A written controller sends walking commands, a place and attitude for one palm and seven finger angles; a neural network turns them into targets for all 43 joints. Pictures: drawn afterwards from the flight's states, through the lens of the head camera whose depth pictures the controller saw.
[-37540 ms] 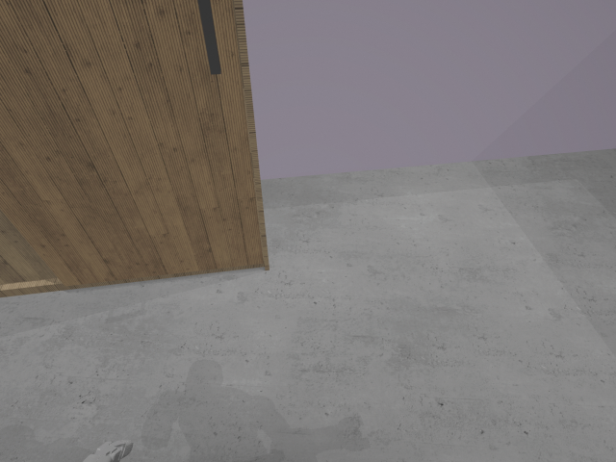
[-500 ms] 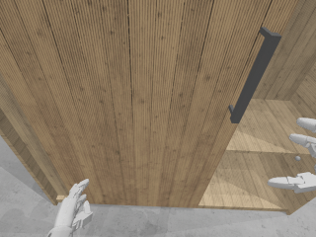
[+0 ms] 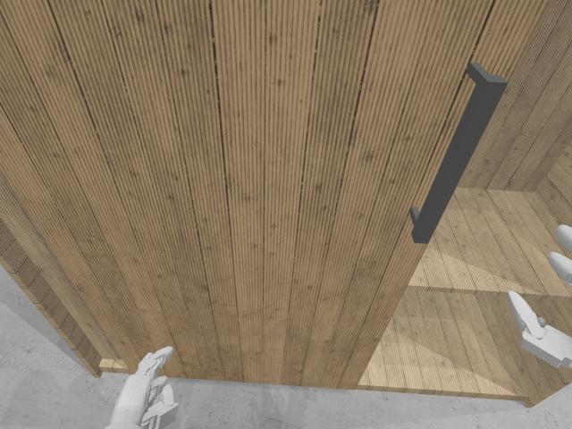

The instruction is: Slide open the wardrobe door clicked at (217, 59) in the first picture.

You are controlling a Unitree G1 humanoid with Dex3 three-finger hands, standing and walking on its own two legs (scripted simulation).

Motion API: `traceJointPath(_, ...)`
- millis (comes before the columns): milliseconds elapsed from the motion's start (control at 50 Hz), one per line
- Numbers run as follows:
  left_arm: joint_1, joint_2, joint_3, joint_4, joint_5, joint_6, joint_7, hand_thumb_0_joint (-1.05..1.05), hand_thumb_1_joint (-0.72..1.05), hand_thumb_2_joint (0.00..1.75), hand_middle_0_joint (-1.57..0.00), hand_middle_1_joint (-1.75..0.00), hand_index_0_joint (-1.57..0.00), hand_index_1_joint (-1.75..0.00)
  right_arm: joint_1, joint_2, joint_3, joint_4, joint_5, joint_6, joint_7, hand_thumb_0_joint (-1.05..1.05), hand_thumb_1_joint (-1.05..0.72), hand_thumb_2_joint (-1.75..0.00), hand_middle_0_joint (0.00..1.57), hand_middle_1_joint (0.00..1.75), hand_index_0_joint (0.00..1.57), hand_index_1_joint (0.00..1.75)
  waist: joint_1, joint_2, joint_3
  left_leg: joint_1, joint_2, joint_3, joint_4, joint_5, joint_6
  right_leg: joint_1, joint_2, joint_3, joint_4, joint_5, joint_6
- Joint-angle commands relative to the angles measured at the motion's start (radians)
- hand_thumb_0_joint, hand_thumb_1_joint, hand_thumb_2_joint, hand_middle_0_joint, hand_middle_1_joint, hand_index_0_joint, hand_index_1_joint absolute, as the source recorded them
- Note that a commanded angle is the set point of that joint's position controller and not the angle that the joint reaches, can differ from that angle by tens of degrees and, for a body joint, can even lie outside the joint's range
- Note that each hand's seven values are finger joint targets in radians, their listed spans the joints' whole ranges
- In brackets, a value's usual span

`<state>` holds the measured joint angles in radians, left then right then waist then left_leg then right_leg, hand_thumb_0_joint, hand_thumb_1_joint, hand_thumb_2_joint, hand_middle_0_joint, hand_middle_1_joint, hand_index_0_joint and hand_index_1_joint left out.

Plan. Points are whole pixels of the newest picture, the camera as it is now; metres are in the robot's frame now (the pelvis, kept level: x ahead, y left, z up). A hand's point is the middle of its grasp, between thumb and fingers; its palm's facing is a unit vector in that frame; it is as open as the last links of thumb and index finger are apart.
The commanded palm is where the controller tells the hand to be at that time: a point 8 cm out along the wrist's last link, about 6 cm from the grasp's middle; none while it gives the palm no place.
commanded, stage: draw the hand back to the body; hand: right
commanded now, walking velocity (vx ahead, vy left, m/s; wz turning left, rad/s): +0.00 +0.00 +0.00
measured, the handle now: (444, 163) +0.41 -0.22 +0.21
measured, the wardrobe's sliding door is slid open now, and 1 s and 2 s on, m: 0.59 0.59 0.59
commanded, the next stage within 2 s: step back with the hand held close in 0.46 s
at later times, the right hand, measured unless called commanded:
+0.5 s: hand (538, 345) +0.17 -0.24 +0.16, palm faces +0.47 +0.81 -0.35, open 7.4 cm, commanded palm +0.12 -0.28 +0.17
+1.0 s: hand (555, 359) +0.16 -0.26 +0.16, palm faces +0.36 +0.79 -0.49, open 7.4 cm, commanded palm +0.10 -0.30 +0.17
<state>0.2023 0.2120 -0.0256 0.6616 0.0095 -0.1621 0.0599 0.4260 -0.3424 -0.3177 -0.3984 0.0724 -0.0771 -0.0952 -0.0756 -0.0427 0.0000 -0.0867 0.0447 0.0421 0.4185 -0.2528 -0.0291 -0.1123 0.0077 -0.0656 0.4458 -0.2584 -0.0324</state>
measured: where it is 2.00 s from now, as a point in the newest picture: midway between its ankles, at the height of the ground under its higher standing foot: outside the picture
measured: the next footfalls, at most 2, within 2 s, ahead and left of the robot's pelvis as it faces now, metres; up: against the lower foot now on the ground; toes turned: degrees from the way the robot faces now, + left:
left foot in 1.54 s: -0.11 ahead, +0.12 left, +0.00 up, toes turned -8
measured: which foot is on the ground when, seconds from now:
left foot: down 0.00-1.00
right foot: down 0.00-1.00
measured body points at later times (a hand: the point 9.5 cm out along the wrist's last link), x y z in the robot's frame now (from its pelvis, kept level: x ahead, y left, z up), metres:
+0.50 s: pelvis -0.01 +0.02 +0.00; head -0.05 +0.04 +0.45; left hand +0.18 +0.24 -0.08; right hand +0.14 -0.28 +0.18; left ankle -0.01 +0.14 -0.74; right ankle +0.00 -0.09 -0.74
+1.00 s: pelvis -0.05 +0.00 +0.00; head -0.03 +0.00 +0.45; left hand +0.14 +0.24 -0.07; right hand +0.13 -0.30 +0.18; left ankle -0.01 +0.14 -0.74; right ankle +0.00 -0.09 -0.74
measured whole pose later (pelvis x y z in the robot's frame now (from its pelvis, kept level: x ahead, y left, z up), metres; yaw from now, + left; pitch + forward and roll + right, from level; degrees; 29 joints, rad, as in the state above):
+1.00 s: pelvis -0.05 +0.00 +0.00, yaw +1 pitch -1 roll +1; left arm 0.18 0.22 0.01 0.55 -0.01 -0.03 0.08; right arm 0.55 -0.44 -0.41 -0.49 0.06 -0.18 -0.11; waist -0.02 0.00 0.04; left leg -0.26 0.03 0.03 0.45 -0.18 -0.03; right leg -0.28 -0.01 -0.07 0.48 -0.19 -0.04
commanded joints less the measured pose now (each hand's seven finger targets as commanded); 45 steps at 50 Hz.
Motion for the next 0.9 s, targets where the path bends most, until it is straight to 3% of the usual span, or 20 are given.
traceJointPath(0, -0.123, 0.124, 0.044, -0.169, 0.0, -0.032, 0.006, 0.0, 0.9, 0.9, -0.2, -0.3, -0.2, -0.3, -0.057, -0.179, -0.129, -0.219, 0.003, -0.055, -0.018, 0.0, -0.79, -0.85, 0.2, 0.36, 0.2, 0.36, -0.006, -0.027, -0.071, -0.012, -0.042, 0.008, -0.039, 0.228, 0.05, 0.027, -0.049, 0.083, -0.078, 0.384, 0.051)
traceJointPath(60, -0.12, 0.125, 0.045, -0.173, -0.001, -0.019, 0.008, 0.0, 0.9, 0.9, -0.2, -0.3, -0.2, -0.3, -0.052, -0.17, -0.125, -0.218, 0.002, -0.05, -0.016, 0.0, -0.9, -0.9, 0.2, 0.3, 0.2, 0.3, -0.002, -0.039, -0.064, -0.009, -0.043, 0.009, -0.048, 0.22, 0.051, 0.026, -0.048, 0.079, -0.083, 0.371, 0.049)
traceJointPath(220, -0.14, 0.123, 0.042, -0.176, 0.0, -0.012, 0.021, 0.0, 0.9, 0.9, -0.2, -0.3, -0.2, -0.3, -0.112, -0.167, -0.102, -0.229, 0.0, -0.048, -0.023, 0.0, -0.9, -0.9, 0.2, 0.3, 0.2, 0.3, 0.004, -0.027, -0.049, -0.024, -0.045, 0.004, -0.077, 0.141, 0.047, 0.02, -0.032, 0.07, -0.104, 0.194, 0.026)
traceJointPath(340, -0.153, 0.122, 0.041, -0.167, 0.004, -0.024, 0.029, 0.0, 0.9, 0.9, -0.2, -0.3, -0.2, -0.3, -0.105, -0.194, -0.129, -0.225, 0.001, -0.057, -0.028, 0.0, -0.9, -0.9, 0.2, 0.3, 0.2, 0.3, -0.006, -0.029, -0.035, -0.013, -0.047, -0.001, -0.105, 0.126, 0.048, 0.015, -0.022, 0.064, -0.109, 0.151, 0.017)
traceJointPath(420, -0.162, 0.114, 0.041, -0.167, 0.001, -0.019, 0.031, 0.0, 0.9, 0.9, -0.2, -0.3, -0.2, -0.3, -0.098, -0.176, -0.116, -0.187, 0.007, -0.062, -0.021, 0.0, -0.9, -0.9, 0.2, 0.3, 0.2, 0.3, -0.002, 0.01, 0.0, -0.033, -0.042, -0.007, -0.124, 0.085, 0.041, 0.007, -0.02, 0.052, -0.11, 0.114, 0.011)
traceJointPath(500, -0.166, 0.115, 0.043, -0.166, 0.0, -0.021, 0.033, 0.0, 0.9, 0.9, -0.2, -0.3, -0.2, -0.3, -0.104, -0.173, -0.111, -0.175, 0.008, -0.069, -0.018, 0.0, -0.9, -0.9, 0.2, 0.3, 0.2, 0.3, -0.001, -0.009, 0.014, -0.042, -0.04, -0.014, -0.144, 0.045, 0.039, 0.012, -0.017, 0.048, -0.116, 0.08, 0.007)
traceJointPath(540, -0.172, 0.118, 0.047, -0.162, 0.001, -0.028, 0.035, 0.0, 0.9, 0.9, -0.2, -0.3, -0.2, -0.3, -0.106, -0.187, -0.122, -0.181, 0.007, -0.075, -0.018, 0.0, -0.9, -0.9, 0.2, 0.3, 0.2, 0.3, -0.005, -0.003, 0.003, -0.041, -0.041, -0.019, -0.159, 0.039, 0.038, 0.024, -0.015, 0.044, -0.114, 0.078, 0.005)
traceJointPath(560, -0.17, 0.118, 0.046, -0.162, 0.001, -0.029, 0.039, 0.0, 0.9, 0.9, -0.2, -0.3, -0.2, -0.3, -0.149, -0.228, -0.16, -0.201, 0.009, -0.08, -0.025, 0.0, -0.9, -0.9, 0.2, 0.3, 0.2, 0.3, -0.005, -0.015, -0.019, -0.03, -0.036, -0.024, -0.158, 0.043, 0.038, 0.03, -0.014, 0.044, -0.11, 0.085, 0.003)
traceJointPath(580, -0.164, 0.136, 0.041, -0.208, -0.008, -0.007, 0.03, 0.0, 0.9, 0.9, -0.2, -0.3, -0.2, -0.3, -0.271, -0.336, -0.272, -0.28, -0.005, -0.128, -0.036, 0.0, -0.9, -0.9, 0.2, 0.3, 0.2, 0.3, 0.029, 0.001, 0.051, -0.129, 0.011, -0.119, -0.22, 0.043, 0.038, -0.065, -0.026, 0.062, -0.064, 0.026, -0.013)
traceJointPath(600, -0.157, 0.115, 0.038, -0.183, -0.004, 0.009, 0.028, 0.0, 0.9, 0.9, -0.2, -0.3, -0.2, -0.3, -0.154, -0.244, -0.201, -0.188, -0.004, -0.134, -0.028, 0.0, -0.9, -0.9, 0.2, 0.3, 0.2, 0.3, 0.036, 0.062, 0.048, -0.161, 0.037, -0.126, -0.231, 0.031, 0.042, -0.053, -0.022, 0.07, -0.03, 0.04, -0.014)
traceJointPath(620, -0.156, 0.114, 0.041, -0.188, 0.0, 0.018, 0.025, 0.0, 0.9, 0.9, -0.2, -0.3, -0.2, -0.3, -0.096, -0.22, -0.177, -0.172, -0.011, -0.131, -0.025, 0.0, -0.9, -0.9, 0.2, 0.3, 0.2, 0.3, 0.033, 0.093, 0.038, -0.175, 0.047, -0.13, -0.232, 0.058, 0.04, -0.041, -0.022, 0.064, -0.012, 0.072, -0.014)
traceJointPath(700, -0.126, 0.131, 0.059, -0.213, -0.002, 0.045, 0.019, 0.0, 0.9, 0.9, -0.2, -0.3, -0.2, -0.3, -0.001, -0.188, -0.152, -0.183, -0.014, -0.146, -0.025, 0.0, -0.9, -0.9, 0.2, 0.3, 0.2, 0.3, 0.041, 0.022, -0.073, -0.131, 0.047, -0.087, -0.148, 0.197, 0.031, -0.032, -0.038, 0.054, -0.012, 0.188, -0.004)
traceJointPath(740, -0.126, 0.138, 0.065, -0.227, -0.003, 0.054, 0.024, 0.0, 0.9, 0.9, -0.2, -0.3, -0.2, -0.3, 0.046, -0.205, -0.174, -0.208, -0.012, -0.153, -0.029, 0.0, -0.9, -0.9, 0.2, 0.3, 0.2, 0.3, 0.042, -0.005, -0.129, -0.096, 0.028, -0.059, -0.095, 0.289, 0.023, -0.019, -0.049, 0.058, -0.028, 0.28, -0.006)
traceJointPath(780, -0.118, 0.137, 0.07, -0.246, -0.008, 0.07, 0.023, 0.0, 0.9, 0.9, -0.2, -0.3, -0.2, -0.3, 0.072, -0.226, -0.199, -0.233, -0.01, -0.154, -0.032, 0.0, -0.9, -0.9, 0.2, 0.3, 0.2, 0.3, 0.041, 0.035, -0.171, -0.065, 0.016, -0.046, -0.05, 0.354, 0.014, -0.029, -0.063, 0.064, -0.026, 0.358, -0.006)
traceJointPath(840, -0.124, 0.138, 0.076, -0.266, -0.011, 0.085, 0.029, 0.0, 0.9, 0.9, -0.2, -0.3, -0.2, -0.3, 0.087, -0.273, -0.246, -0.281, -0.006, -0.159, -0.039, 0.0, -0.9, -0.9, 0.2, 0.3, 0.2, 0.3, 0.042, 0.05, -0.202, -0.038, 0.008, -0.045, -0.004, 0.416, 0.011, -0.052, -0.071, 0.076, -0.024, 0.398, -0.008)
traceJointPath(880, -0.117, 0.135, 0.077, -0.277, -0.014, 0.091, 0.031, 0.0, 0.9, 0.9, -0.2, -0.3, -0.2, -0.3, 0.1, -0.266, -0.244, -0.295, -0.006, -0.164, -0.041, 0.0, -0.9, -0.9, 0.2, 0.3, 0.2, 0.3, 0.044, 0.044, -0.199, -0.032, 0.001, -0.046, 0.019, 0.417, 0.008, -0.083, -0.079, 0.081, -0.03, 0.39, -0.01)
